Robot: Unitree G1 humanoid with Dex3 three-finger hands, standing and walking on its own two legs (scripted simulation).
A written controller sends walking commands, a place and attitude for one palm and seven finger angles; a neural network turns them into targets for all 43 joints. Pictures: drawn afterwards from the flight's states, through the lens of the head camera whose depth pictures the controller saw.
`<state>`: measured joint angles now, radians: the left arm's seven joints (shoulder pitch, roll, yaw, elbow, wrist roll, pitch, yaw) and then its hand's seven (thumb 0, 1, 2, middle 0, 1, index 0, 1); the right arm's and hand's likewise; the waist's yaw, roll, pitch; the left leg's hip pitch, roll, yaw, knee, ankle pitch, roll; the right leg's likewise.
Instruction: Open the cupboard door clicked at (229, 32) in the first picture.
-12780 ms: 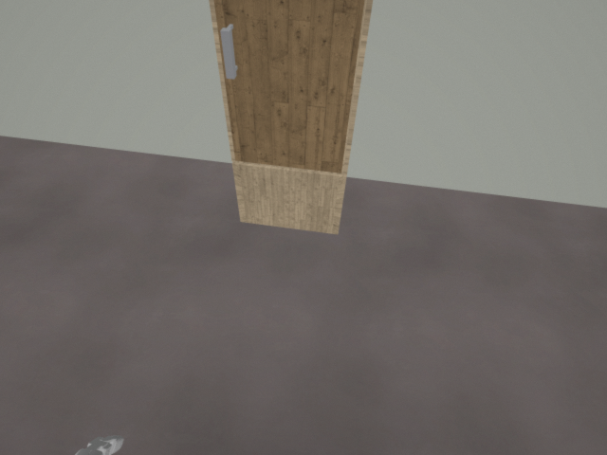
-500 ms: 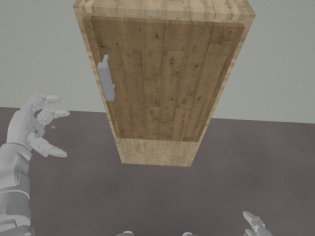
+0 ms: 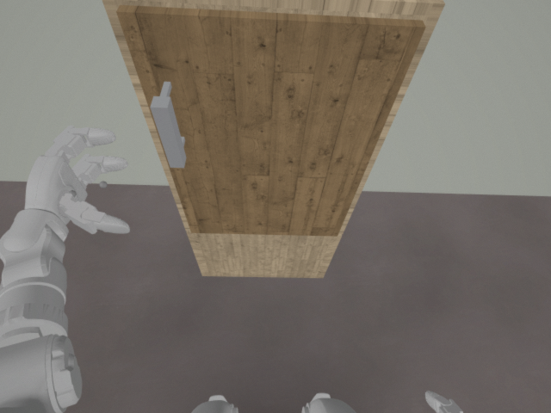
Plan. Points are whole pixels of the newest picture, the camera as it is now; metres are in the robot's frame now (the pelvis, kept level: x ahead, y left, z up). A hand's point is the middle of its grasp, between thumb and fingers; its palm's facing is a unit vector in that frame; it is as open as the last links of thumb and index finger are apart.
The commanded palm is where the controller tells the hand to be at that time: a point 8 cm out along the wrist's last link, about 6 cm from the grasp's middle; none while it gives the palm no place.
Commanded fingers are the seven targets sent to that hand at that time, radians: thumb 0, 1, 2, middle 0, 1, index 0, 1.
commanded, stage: move the hooked fingers beside the handle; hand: left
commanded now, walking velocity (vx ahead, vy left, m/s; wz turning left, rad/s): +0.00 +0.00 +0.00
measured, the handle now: (172, 126) +0.55 +0.17 +0.06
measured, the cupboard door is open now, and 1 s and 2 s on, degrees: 0 0 0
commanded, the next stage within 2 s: slide the fingers in behind the handle in 1.46 s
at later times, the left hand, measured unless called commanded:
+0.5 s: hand (127, 150) +0.48 +0.22 +0.08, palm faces -0.03 -1.00 -0.02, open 14.0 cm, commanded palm +0.46 +0.27 +0.07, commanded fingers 0.00 -0.50 0.30 -0.30 -1.20 -0.30 -1.20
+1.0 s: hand (123, 143) +0.50 +0.24 +0.07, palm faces -0.02 -1.00 +0.00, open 13.9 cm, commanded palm +0.48 +0.28 +0.07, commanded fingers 0.00 -0.50 0.30 -0.30 -1.20 -0.30 -1.20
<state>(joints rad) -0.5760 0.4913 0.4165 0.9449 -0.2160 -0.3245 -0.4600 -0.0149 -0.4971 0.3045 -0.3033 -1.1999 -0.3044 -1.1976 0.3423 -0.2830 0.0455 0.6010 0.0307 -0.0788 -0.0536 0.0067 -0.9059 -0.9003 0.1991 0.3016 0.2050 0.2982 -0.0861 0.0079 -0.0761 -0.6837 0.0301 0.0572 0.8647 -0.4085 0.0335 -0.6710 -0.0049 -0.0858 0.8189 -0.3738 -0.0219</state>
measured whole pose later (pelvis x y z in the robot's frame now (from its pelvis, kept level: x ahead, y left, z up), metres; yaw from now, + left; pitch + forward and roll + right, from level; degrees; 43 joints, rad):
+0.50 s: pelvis +0.00 +0.00 -0.01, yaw +0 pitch +17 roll -2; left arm -0.85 0.58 0.43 1.18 -0.13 -0.37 -0.40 -0.02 -0.50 0.30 -0.30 -1.20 -0.30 -1.20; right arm 0.39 -0.29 0.05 0.63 0.01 0.01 -0.04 0.00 -0.91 -0.90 0.20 0.30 0.20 0.30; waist -0.15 0.01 -0.07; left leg -0.81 0.04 0.05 0.93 -0.42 0.03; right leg -0.79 0.01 -0.09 0.87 -0.38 -0.03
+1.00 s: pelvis +0.01 +0.00 -0.01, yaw -2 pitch +20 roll -3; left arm -0.82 0.62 0.49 1.16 -0.13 -0.36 -0.42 -0.02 -0.50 0.30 -0.30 -1.20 -0.30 -1.20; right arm 0.45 -0.28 0.05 0.60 0.01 0.08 -0.02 0.00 -0.91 -0.90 0.20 0.30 0.21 0.30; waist -0.17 0.01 -0.10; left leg -0.83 0.06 0.06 0.93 -0.45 0.04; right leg -0.81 0.03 -0.08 0.85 -0.39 -0.02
